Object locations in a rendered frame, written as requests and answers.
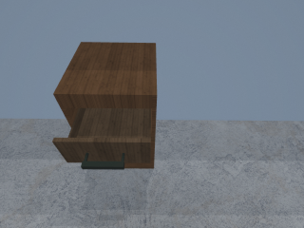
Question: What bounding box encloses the handle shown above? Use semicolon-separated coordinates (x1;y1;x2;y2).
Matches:
81;152;125;170

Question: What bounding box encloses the cabinet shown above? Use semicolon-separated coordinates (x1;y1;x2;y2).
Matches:
53;42;158;169

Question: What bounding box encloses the drawer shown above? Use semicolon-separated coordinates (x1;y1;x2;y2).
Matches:
52;107;151;163

